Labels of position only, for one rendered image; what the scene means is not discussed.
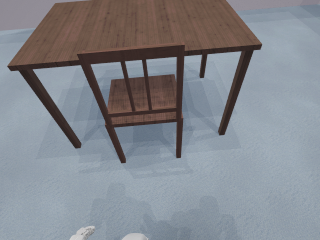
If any robot left hand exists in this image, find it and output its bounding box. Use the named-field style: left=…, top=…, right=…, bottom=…
left=69, top=226, right=95, bottom=240

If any chair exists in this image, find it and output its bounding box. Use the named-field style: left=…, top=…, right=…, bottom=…
left=77, top=42, right=185, bottom=163

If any table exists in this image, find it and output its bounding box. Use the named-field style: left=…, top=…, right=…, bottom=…
left=7, top=0, right=262, bottom=149

